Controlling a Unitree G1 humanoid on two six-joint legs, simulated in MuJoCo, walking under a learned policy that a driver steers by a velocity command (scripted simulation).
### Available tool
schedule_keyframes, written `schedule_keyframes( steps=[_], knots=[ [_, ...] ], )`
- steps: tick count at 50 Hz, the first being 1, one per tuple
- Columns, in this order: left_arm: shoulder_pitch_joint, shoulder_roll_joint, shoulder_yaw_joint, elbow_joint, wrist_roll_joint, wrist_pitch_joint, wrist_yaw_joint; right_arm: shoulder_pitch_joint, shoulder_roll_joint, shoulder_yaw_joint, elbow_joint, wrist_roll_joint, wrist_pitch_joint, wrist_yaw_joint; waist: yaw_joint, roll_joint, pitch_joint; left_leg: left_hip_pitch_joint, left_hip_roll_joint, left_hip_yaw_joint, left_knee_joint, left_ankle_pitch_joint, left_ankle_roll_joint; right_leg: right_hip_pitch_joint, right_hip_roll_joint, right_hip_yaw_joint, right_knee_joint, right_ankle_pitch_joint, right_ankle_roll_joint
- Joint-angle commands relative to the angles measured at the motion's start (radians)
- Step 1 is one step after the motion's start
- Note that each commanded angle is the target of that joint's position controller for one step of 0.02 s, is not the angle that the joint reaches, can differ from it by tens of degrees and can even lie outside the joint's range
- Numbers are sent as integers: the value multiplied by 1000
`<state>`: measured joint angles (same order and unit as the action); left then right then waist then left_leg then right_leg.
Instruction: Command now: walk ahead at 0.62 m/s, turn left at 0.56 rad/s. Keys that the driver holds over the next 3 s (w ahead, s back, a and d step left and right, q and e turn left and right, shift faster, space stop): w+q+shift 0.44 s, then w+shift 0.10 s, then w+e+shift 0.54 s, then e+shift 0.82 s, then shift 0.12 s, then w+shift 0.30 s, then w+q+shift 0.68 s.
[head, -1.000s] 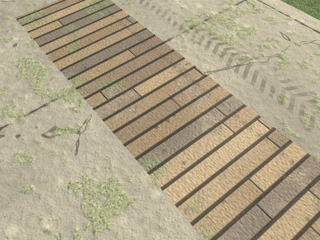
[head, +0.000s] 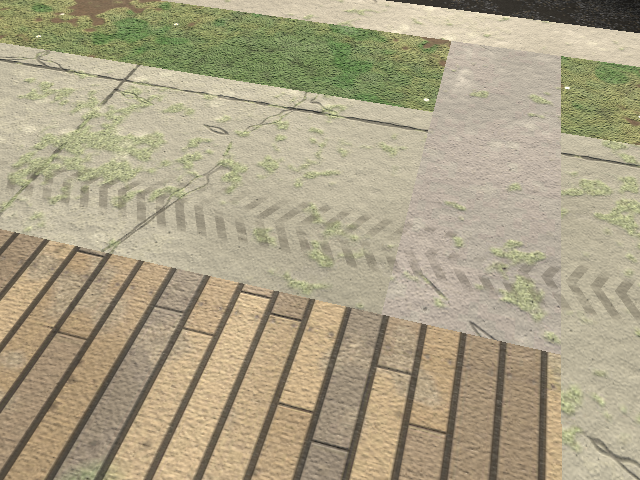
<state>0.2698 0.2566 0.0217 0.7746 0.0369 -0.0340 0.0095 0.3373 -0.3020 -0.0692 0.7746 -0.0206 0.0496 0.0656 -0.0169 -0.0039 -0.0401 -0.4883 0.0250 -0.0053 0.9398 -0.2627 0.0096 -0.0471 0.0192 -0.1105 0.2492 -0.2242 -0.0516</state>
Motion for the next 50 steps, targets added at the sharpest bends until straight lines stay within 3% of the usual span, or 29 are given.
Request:
schedule_keyframes(
  steps=[1, 5, 10, 11, 13, 14, 15, 16, 17, 18, 19, 20, 22, 24, 28, 30, 32, 35, 37, 38, 39, 40, 41, 42, 43, 44, 45, 47, 50],
  knots=[
    [-11, 172, 55, -44, -1, -41, 10, -147, -76, -19, -113, 3, -28, 11, 44, -67, 131, -316, 66, -26, 9, 31, 1, 90, -363, 238, -204, -354, -120],
    [4, 197, 69, -26, 4, -58, 8, -212, -74, -14, -156, 3, -25, 29, 46, -76, 145, -298, 100, 2, -46, 55, 21, 67, -375, 118, -208, -325, -92],
    [63, 223, 82, 12, 18, -54, -2, -326, -83, -1, -213, 3, -22, 36, 79, -77, 188, -283, 102, 99, -116, -18, 103, 123, -369, -28, -175, -241, -67],
    [59, 229, 82, 16, 21, -51, -5, -321, -85, 1, -215, 4, -22, 33, 69, -77, 183, -236, 81, 130, -131, -47, 126, 123, -358, -68, -138, -128, -61],
    [19, 263, 87, 12, 11, -44, -8, -150, -109, -12, -166, 11, -27, 13, -35, -73, 80, 54, -45, 225, -149, -129, 173, 62, -316, -173, 150, 515, -43],
    [-8, 276, 88, -1, -2, -31, -12, 69, -132, -31, -98, 14, -40, -1, -157, -17, -42, 345, -126, 242, -202, -101, 196, -46, -282, -215, 477, 779, -30],
    [-27, 225, 67, -24, 11, -33, -22, 301, -226, -66, -21, 3, -42, -22, -247, 136, -132, 650, -85, 64, -301, -253, 219, -316, -226, -198, 872, 528, 12],
    [-78, 76, 29, -124, 5, -60, -41, 199, -366, -87, -38, 11, -34, -37, -134, 461, -118, 761, 146, -599, -646, -643, 312, -753, -13, -55, 1179, -266, 72],
    [-172, 146, 28, -170, 30, -77, -42, 152, -350, -84, -94, 12, -40, -33, -147, 253, -103, 772, 226, -814, -749, -541, 334, -897, -19, 154, 1276, -212, 67],
    [-210, 160, 28, -176, 26, -89, -41, 158, -319, -77, -74, 3, -46, -42, -133, 135, -48, 748, 244, -747, -713, -361, 324, -937, -66, 168, 1269, -151, 53],
    [-146, 153, 22, -144, 24, -93, -36, 151, -279, -70, -62, 1, -58, -51, -73, 29, 12, 615, 216, -634, -682, -208, 299, -861, -117, 174, 1161, -78, 48],
    [-124, 148, 18, -137, 35, -84, -33, 95, -254, -62, -71, 4, -69, -55, -28, -3, 26, 501, 164, -532, -673, -163, 274, -773, -145, 174, 1080, -62, 51],
    [-86, 144, 13, -123, 46, -46, -38, 34, -200, -39, -90, 14, -89, -55, 22, 29, 52, 356, 90, -438, -711, -109, 277, -673, -155, 169, 1003, -46, 71],
    [-123, 131, 6, -129, 42, -17, -46, 57, -163, -26, -79, 21, -111, -52, 25, 7, 96, 299, 56, -365, -762, -35, 279, -682, -154, 126, 904, -11, 87],
    [-299, 80, -19, -183, 17, -26, -64, 128, -137, -17, -35, 29, -138, -52, -27, 16, 154, 328, 11, -238, -819, 335, 235, -674, -108, 46, 569, 232, 82],
    [-366, 62, -31, -194, -1, -33, -69, 163, -138, -13, -9, 39, -152, -54, -68, 43, 150, 377, 31, -189, -875, 502, 197, -595, -79, -6, 405, 354, 41],
    [-385, 72, -28, -192, -15, -35, -65, 166, -141, -6, 19, 34, -165, -57, -67, 55, 141, 466, 57, -132, -906, 661, 150, -521, -53, -23, 306, 421, -12],
    [-210, 149, 0, -132, -24, -32, -50, 130, -207, -20, 39, -4, -161, -76, 43, 128, 9, 654, 113, -52, -706, 1253, 89, -350, 62, -40, 319, 259, -72],
    [181, 215, 35, -8, -40, -21, -28, 44, -221, -29, 32, -49, -128, -95, 232, 131, -138, 625, 127, 10, -247, 1436, 72, -47, 107, -36, 340, 138, -100],
    [386, 249, 60, 44, -37, -13, -13, -28, -212, -26, 20, -52, -121, -101, 343, 71, -180, 439, 71, 48, 168, 1242, 64, 167, 39, 64, 340, 1, -147],
    [367, 335, 86, 59, -4, -10, -10, 53, -38, 15, -33, -18, -135, -75, 186, -282, -184, -96, -129, 15, 665, 131, -9, 448, -206, 604, 319, -215, -333],
    [239, 266, 80, 44, -24, -2, -28, 68, -67, 31, -56, -12, -165, -63, 130, -267, -252, -267, -167, -99, 716, -127, 7, 454, -293, 1066, 36, -353, -399],
    [140, 229, 80, 19, -21, -10, -30, -19, -101, 39, -77, -14, -179, -63, 104, -111, -114, -302, -83, -152, 656, -26, 26, 322, -281, 975, -2, -347, -378],
    [143, 170, 70, 37, -26, -14, -33, -97, -118, 45, -89, -25, -187, -60, 93, 43, -51, -258, -41, -144, 568, 2, 31, 181, -250, 858, -13, -275, -343],
    [147, 142, 61, 55, -24, -20, -26, -147, -105, 52, -107, -37, -182, -58, 63, 96, 26, -211, -10, -129, 481, -4, 29, 33, -197, 753, -26, -182, -303],
    [146, 121, 49, 77, -27, -27, -19, -163, -89, 59, -133, -55, -165, -54, 17, 93, 74, -168, 7, -121, 421, -20, 14, -88, -141, 670, -41, -110, -275],
    [144, 136, 48, 84, -27, -37, -16, -152, -68, 70, -142, -64, -145, -50, -14, 50, 101, -159, 26, -112, 363, -43, 0, -160, -116, 631, -50, -69, -282],
    [146, 169, 57, 77, -31, -57, -20, -206, -55, 86, -180, -68, -123, -45, -24, 28, 142, -153, 61, -72, 205, -59, -29, -278, -84, 573, -95, -39, -292],
    [143, 182, 71, 59, -35, -65, -21, -404, -29, 110, -254, -34, -131, -28, 34, 1, 189, -4, 55, -1, -153, 201, -62, -422, -22, 490, -166, 80, -239]
  ],
)
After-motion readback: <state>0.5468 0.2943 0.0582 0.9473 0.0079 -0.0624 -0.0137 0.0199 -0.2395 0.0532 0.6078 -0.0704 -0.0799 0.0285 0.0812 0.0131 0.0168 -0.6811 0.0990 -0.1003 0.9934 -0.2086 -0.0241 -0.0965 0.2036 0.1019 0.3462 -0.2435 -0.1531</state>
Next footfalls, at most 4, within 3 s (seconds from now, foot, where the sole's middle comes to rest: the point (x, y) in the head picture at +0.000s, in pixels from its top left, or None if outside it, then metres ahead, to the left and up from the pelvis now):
0.28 left None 0.25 0.22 -0.79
0.76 right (176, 409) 0.73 0.34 -0.79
1.18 left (74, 295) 1.06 0.66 -0.79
1.58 right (177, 240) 1.26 0.42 -0.79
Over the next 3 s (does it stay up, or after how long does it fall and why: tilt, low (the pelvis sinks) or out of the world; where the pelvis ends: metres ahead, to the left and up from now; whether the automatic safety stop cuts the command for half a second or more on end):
stays up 1.58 0.32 -0.04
